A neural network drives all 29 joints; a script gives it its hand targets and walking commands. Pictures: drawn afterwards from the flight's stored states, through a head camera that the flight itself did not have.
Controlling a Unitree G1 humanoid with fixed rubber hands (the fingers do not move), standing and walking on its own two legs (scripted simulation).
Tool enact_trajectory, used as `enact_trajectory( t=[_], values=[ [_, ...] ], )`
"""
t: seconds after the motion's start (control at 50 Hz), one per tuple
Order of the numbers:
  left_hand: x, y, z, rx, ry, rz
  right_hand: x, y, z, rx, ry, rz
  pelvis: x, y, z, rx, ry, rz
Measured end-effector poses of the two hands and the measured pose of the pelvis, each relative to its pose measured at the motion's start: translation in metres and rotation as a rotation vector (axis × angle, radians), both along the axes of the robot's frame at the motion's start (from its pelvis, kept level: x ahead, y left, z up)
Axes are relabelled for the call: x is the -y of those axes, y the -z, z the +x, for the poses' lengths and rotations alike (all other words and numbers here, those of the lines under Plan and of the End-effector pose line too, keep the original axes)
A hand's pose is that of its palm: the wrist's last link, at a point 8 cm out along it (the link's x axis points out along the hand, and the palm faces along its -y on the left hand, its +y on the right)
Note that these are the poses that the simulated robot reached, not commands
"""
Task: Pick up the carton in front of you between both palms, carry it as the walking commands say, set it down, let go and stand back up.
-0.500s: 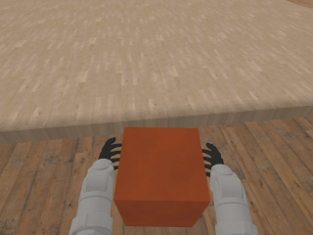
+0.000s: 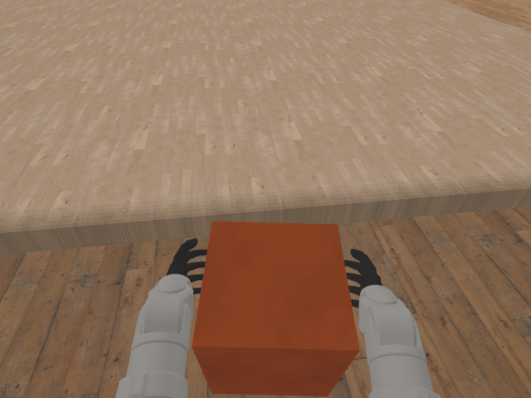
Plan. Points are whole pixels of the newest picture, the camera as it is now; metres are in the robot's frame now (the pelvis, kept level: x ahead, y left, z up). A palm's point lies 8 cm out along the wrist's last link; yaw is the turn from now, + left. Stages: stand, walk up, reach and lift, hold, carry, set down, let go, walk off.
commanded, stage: hold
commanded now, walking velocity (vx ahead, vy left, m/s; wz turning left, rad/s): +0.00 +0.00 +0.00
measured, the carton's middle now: (272, 312) +0.29 +0.00 -0.05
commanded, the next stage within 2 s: carry in 0.82 s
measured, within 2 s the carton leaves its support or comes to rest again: neither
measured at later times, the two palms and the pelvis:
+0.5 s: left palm (175, 284) +0.28 +0.15 +0.05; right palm (373, 293) +0.28 -0.15 +0.05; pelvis -0.01 +0.00 +0.00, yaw +0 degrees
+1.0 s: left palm (167, 270) +0.30 +0.16 +0.06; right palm (360, 274) +0.30 -0.13 +0.06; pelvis +0.01 +0.01 -0.01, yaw +2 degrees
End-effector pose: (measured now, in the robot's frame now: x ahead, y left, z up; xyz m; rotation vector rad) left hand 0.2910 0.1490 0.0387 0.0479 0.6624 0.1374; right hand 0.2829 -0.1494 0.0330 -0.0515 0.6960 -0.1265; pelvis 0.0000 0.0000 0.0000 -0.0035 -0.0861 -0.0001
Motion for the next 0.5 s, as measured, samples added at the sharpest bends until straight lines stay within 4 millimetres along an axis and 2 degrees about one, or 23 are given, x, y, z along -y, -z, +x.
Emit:
enact_trajectory(
  t=[0.18, 0.5],
  values=[
    [-0.002, -0.016, -0.006, 0.031, -0.009, -0.004, -0.002, -0.016, -0.004, 0.032, -0.006, -0.001, 0.001, -0.001, -0.001, 0.025, 0.001, 0.001],
    [-0.001, -0.016, -0.011, 0.014, -0.02, -0.009, -0.001, -0.016, -0.007, 0.015, -0.002, 0.009, 0.003, 0.001, -0.012, 0.043, -0.004, 0.001]
  ],
)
